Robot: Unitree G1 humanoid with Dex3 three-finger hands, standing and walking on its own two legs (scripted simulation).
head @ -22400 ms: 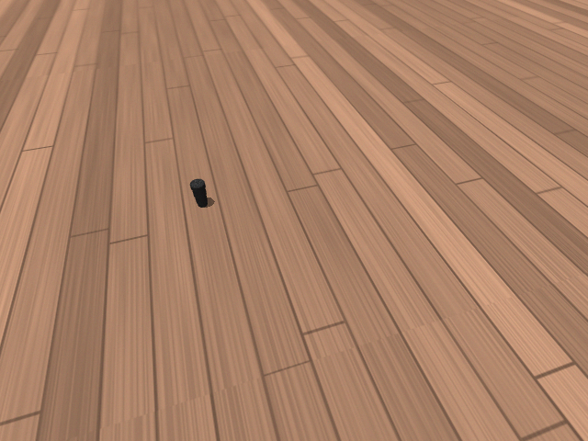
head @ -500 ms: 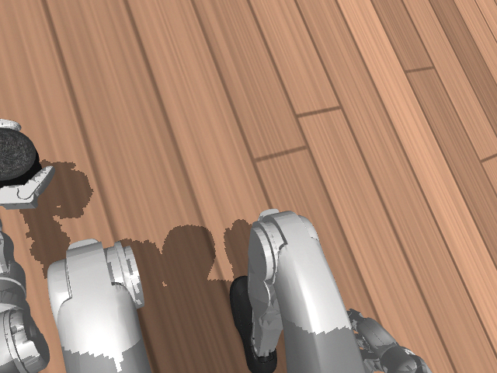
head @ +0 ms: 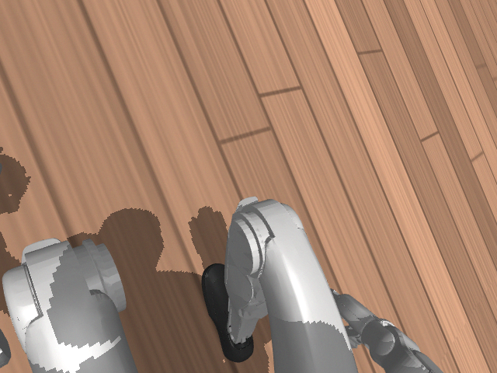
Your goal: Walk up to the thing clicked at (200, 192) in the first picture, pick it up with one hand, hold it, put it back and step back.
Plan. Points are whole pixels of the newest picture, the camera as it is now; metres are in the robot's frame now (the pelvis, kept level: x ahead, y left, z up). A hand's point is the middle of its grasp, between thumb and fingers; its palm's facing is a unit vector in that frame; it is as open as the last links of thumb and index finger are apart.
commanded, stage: lower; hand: left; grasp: from the side
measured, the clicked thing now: out of the picture +0.43 +0.30 -0.19
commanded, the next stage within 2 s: loosen in 0.62 s
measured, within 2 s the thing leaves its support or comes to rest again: rests again in 0.44 s
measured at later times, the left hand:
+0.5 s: hand out of the picture +0.44 +0.29 -0.19, palm faces +0.37 -0.93 -0.03, open 9.2 cm
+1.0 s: hand out of the picture +0.44 +0.29 -0.19, palm faces +0.39 -0.92 +0.01, open 9.8 cm
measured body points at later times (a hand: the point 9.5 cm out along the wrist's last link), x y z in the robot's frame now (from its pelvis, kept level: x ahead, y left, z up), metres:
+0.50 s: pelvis -0.01 +0.01 -0.01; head +0.24 +0.18 +0.32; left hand +0.41 +0.34 -0.18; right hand +0.15 -0.25 -0.05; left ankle +0.07 +0.13 -0.25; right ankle +0.12 -0.13 -0.25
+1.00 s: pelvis -0.01 +0.01 +0.00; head +0.23 +0.20 +0.32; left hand +0.42 +0.34 -0.18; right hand +0.15 -0.24 -0.04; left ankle +0.07 +0.13 -0.25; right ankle +0.12 -0.13 -0.25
